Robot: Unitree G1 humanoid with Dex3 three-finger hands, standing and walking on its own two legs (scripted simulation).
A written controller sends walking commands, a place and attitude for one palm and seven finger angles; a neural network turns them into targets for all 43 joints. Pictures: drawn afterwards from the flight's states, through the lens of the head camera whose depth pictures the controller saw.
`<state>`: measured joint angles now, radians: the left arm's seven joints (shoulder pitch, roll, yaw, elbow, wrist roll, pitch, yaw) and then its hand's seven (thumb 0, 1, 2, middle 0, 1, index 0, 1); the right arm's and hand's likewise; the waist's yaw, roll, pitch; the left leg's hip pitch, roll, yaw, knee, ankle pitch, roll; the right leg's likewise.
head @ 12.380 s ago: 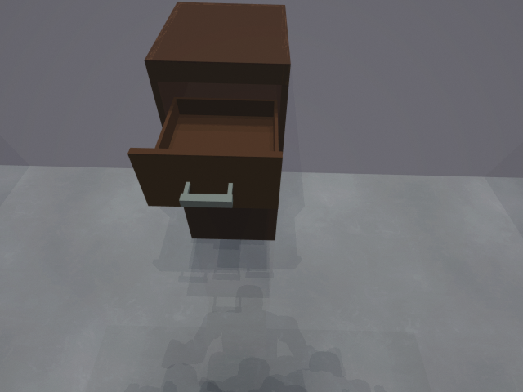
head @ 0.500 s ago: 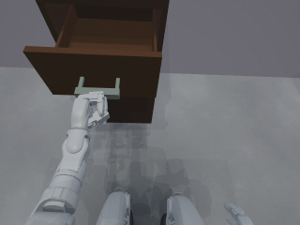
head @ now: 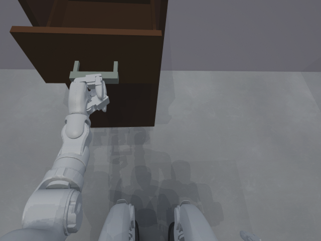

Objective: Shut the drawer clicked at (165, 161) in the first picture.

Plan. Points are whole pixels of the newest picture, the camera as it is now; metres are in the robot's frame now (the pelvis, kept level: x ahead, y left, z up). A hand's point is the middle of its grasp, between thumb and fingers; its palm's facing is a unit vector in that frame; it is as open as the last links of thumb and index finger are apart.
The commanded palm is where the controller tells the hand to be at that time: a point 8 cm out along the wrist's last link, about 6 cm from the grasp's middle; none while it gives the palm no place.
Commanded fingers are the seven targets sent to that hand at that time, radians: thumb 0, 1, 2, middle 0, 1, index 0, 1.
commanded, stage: push the drawer shut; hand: left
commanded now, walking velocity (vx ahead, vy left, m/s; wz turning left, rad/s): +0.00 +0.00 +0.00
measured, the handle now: (95, 71) +0.54 +0.16 +0.04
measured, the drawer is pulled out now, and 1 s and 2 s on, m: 0.14 0.01 0.00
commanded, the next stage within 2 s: pull the fist back off the drawer in 1.42 s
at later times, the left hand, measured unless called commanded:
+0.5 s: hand (107, 78) +0.52 +0.13 +0.03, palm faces +0.02 -1.00 -0.04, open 3.1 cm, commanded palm +0.52 +0.16 +0.04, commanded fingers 0.00 0.90 0.90 -1.40 -1.60 -1.40 -1.60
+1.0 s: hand (109, 59) +0.58 +0.12 +0.04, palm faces +0.02 -1.00 -0.04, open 3.2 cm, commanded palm +0.58 +0.15 +0.04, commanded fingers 0.00 0.90 0.90 -1.40 -1.60 -1.40 -1.60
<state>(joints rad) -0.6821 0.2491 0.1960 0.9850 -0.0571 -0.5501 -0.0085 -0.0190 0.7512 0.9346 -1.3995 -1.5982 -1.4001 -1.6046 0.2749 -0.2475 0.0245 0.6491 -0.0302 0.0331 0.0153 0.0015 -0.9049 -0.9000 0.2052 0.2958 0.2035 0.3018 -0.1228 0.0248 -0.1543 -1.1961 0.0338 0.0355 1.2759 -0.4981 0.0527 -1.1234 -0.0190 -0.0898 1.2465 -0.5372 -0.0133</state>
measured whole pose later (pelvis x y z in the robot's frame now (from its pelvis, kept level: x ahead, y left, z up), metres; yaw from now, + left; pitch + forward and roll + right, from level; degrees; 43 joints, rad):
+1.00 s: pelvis +0.00 +0.00 -0.02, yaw -2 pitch +31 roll -6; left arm -1.15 0.52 0.36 1.30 0.04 -0.43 -0.03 0.03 0.78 0.95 -1.40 -1.60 -1.40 -1.60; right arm 0.38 -0.26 0.07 0.65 -0.07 0.06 0.05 0.00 -0.91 -0.90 0.21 0.30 0.20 0.30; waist -0.26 0.05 -0.14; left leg -1.40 0.06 0.00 1.36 -0.51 0.05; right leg -1.30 0.01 -0.12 1.29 -0.53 -0.02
